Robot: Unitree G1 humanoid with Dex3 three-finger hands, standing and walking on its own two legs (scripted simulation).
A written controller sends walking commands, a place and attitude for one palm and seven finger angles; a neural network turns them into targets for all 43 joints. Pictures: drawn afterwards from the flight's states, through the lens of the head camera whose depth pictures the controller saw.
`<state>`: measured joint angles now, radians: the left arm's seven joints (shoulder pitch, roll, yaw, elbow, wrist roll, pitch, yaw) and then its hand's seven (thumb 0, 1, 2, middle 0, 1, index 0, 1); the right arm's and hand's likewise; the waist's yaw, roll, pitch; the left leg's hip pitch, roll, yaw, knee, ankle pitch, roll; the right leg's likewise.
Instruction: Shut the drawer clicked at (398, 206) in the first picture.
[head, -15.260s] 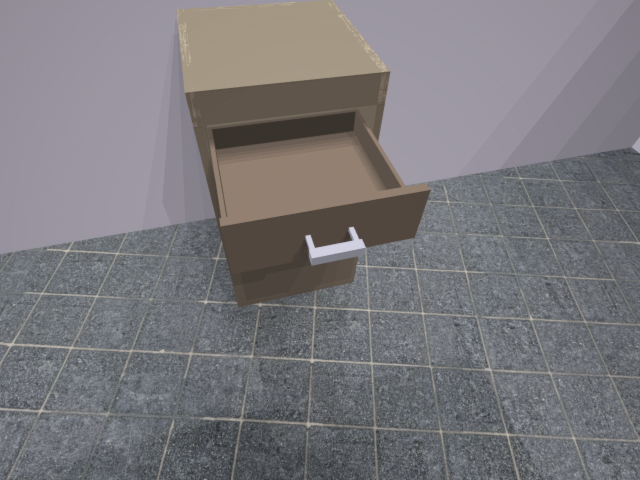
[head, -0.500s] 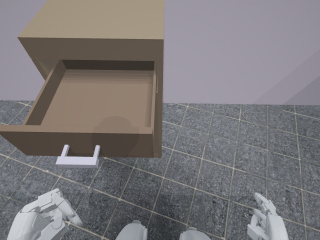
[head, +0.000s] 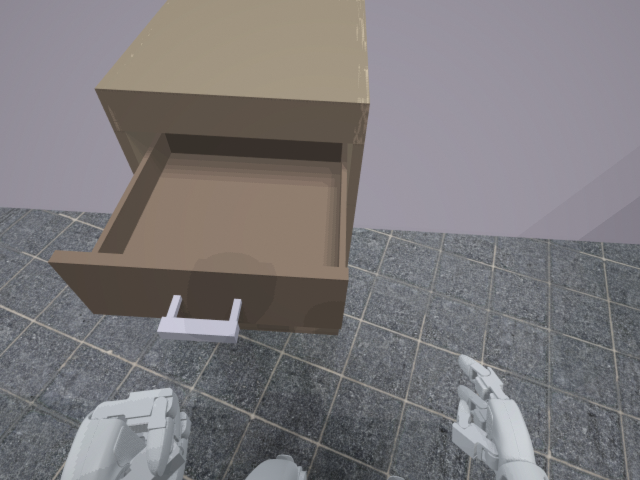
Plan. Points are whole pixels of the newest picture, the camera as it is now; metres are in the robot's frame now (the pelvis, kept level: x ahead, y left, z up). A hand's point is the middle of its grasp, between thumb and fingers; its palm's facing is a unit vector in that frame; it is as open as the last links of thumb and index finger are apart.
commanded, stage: raise the hand and make a fist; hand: left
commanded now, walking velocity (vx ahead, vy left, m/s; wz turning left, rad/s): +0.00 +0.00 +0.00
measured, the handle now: (203, 316) +0.32 +0.20 -0.02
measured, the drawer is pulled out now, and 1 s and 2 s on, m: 0.28 0.28 0.28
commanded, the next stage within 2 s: bring the fist close to the handle in 0.38 s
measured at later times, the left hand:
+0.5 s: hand (186, 456) +0.14 +0.14 +0.08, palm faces +0.07 -1.00 -0.04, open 3.3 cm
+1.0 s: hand (213, 425) +0.18 +0.14 +0.04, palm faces +0.06 -1.00 -0.06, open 3.3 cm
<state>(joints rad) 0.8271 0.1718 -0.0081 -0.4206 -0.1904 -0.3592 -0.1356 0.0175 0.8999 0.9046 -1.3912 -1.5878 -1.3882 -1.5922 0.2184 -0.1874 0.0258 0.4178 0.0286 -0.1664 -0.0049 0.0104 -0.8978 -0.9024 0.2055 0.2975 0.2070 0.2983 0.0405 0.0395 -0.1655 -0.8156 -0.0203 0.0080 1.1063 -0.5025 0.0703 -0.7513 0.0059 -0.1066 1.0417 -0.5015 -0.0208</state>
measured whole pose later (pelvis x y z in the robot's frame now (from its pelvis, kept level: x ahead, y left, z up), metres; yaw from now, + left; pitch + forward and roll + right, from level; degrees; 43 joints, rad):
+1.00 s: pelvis +0.00 -0.04 -0.02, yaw +0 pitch +17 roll -2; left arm 0.66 0.19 0.09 -0.18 -0.23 -0.46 -0.16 0.02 0.90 0.90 -1.40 -1.60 -1.40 -1.60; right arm 0.21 -0.21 -0.01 0.49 0.02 -0.13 -0.04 0.01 -0.90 -0.90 0.20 0.30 0.20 0.30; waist 0.01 0.03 -0.19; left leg -0.95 0.01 -0.01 1.20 -0.55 0.02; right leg -0.90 0.03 -0.13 1.16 -0.56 -0.07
